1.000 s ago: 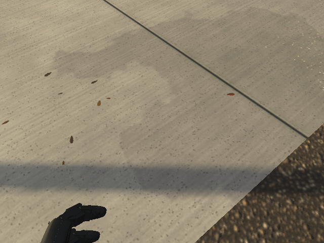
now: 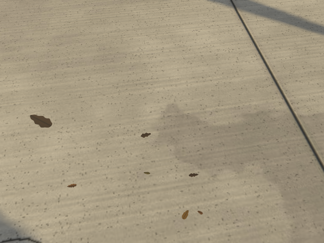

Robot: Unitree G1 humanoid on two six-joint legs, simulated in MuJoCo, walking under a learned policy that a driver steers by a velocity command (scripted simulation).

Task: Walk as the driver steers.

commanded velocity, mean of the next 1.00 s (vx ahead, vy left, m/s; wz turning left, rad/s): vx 0.13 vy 0.00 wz -0.92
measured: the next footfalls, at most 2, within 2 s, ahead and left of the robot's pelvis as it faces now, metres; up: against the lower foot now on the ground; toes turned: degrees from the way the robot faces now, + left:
right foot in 0.06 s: +0.21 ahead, -0.09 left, +0.00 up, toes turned -6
left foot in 0.52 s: +0.31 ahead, +0.09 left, +0.00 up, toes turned -40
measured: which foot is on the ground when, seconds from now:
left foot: down 0.00-0.08, up 0.10-0.50, down 0.52-1.00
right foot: up 0.00-0.04, down 0.06-0.52, up 0.54-1.00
